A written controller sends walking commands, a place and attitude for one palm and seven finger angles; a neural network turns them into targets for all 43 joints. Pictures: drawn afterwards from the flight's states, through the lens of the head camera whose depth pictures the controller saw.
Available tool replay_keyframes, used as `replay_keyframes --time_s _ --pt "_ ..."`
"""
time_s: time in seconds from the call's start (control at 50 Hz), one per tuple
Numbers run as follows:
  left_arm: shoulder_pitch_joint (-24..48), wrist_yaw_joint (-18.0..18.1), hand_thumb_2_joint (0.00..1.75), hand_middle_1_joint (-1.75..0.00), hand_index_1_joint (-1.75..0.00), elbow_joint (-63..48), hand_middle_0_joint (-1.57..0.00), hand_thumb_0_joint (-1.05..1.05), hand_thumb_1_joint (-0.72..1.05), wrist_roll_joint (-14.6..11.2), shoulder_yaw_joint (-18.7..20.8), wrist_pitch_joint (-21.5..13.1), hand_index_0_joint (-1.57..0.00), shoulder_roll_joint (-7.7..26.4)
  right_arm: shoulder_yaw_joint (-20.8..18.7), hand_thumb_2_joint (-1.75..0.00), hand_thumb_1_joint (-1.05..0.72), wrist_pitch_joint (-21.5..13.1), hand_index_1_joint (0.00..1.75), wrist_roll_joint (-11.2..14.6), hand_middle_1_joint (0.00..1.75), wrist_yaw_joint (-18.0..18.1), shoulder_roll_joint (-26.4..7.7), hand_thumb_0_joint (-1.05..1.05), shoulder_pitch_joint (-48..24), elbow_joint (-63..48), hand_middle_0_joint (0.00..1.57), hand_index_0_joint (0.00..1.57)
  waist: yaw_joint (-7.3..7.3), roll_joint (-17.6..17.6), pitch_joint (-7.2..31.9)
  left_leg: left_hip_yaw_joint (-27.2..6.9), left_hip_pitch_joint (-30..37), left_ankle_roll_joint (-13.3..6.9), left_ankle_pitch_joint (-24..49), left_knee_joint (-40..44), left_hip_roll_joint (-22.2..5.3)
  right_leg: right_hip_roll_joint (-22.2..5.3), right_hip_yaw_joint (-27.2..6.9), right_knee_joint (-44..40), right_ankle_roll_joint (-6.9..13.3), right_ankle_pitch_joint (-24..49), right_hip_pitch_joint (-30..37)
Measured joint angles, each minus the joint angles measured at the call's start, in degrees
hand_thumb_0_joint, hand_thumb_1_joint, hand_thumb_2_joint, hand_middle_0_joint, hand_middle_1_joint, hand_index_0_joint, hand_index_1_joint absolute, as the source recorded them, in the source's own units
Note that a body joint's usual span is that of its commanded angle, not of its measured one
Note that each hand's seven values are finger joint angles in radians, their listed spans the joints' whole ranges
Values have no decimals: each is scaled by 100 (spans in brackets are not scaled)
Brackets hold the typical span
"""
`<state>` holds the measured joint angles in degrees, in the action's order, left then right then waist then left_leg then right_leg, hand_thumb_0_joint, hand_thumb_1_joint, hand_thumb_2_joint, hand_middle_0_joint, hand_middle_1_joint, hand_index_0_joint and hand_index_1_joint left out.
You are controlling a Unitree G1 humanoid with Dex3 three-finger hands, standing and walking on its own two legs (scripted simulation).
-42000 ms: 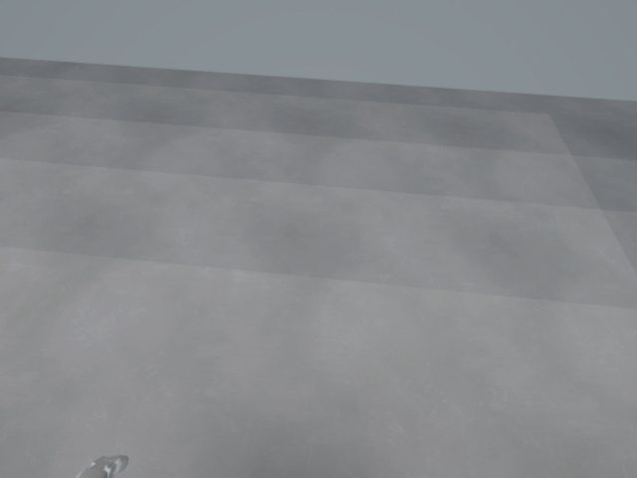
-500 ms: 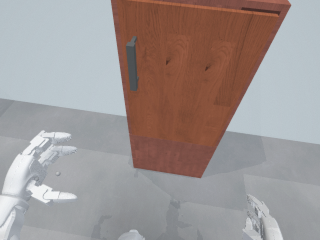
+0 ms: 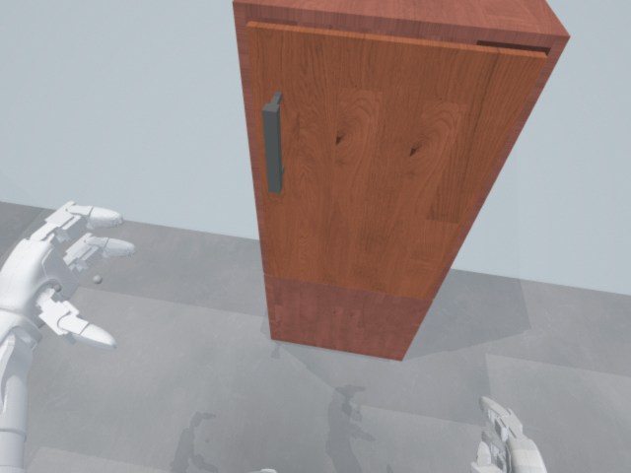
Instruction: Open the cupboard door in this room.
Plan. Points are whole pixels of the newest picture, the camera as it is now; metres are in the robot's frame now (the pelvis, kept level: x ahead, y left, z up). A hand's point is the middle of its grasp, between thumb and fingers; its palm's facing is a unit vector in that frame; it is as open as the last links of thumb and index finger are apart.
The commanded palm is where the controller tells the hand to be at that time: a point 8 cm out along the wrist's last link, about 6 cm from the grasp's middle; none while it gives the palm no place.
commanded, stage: raise the hand with hooked fingers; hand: left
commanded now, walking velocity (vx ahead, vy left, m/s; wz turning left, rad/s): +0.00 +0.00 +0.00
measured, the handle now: (276, 144) +0.58 +0.11 +0.10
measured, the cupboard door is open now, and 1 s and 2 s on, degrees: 0 0 0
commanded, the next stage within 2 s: move the hooked fingers beside the handle in 0.44 s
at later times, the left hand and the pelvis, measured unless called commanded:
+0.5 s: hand (121, 279) +0.30 +0.25 +0.11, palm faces -0.06 -1.00 -0.04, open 14.0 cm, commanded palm +0.27 +0.30 +0.12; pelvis +0.01 -0.02 +0.00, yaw +0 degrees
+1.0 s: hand (156, 239) +0.36 +0.23 +0.11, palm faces -0.09 -1.00 -0.01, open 14.0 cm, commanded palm +0.34 +0.28 +0.11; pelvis +0.00 -0.03 +0.00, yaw -1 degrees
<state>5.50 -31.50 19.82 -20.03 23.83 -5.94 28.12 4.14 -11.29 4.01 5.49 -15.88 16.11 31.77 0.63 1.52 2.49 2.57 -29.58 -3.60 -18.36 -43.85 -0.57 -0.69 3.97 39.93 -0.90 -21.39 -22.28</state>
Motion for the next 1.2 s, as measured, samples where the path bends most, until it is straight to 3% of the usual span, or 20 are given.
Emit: replay_keyframes --time_s 0.18,0.6,0.74,0.96,1.2 --pt "-71 -82 30 -120 -119 119 -30 -1 -50 -14 15 31 -30 -49 -86 -90 -90 33 30 -6 30 -70 -77 1 89 -30 20 20 -53 -3 22 41 62 34 34 130 -26 27 -48 -84 20 27 17" --pt "-40 -153 30 -120 -120 335 -30 -2 -50 -67 39 -170 -30 -145 -95 -90 -90 96 30 0 30 -32 -43 1 -43 31 20 20 -16 63 68 -46 86 179 16 144 -106 117 22 -40 153 -50 25" --pt "524 -161 30 -120 -120 910 -30 -2 -50 -9 -20 -252 -30 -84 -95 -90 -90 161 30 9 30 31 -88 1 -59 120 20 20 -15 45 37 -102 -16 212 21 73 -118 132 74 46 187 -77 -66" --pt "1364 -145 30 -120 -120 1759 -30 -2 -50 145 -49 -403 -30 74 -132 -90 -90 363 30 20 30 0 -118 1 102 178 20 20 -184 -8 54 -40 -216 210 9 1 -152 155 7 150 191 -77 -309" --pt "2028 135 30 -120 -120 2370 -30 -2 -50 390 -132 -576 -30 35 -149 -90 -90 612 30 -15 30 -84 -73 1 309 256 20 20 -318 -40 77 56 -398 153 -21 -38 -141 133 -90 205 137 -80 -530"
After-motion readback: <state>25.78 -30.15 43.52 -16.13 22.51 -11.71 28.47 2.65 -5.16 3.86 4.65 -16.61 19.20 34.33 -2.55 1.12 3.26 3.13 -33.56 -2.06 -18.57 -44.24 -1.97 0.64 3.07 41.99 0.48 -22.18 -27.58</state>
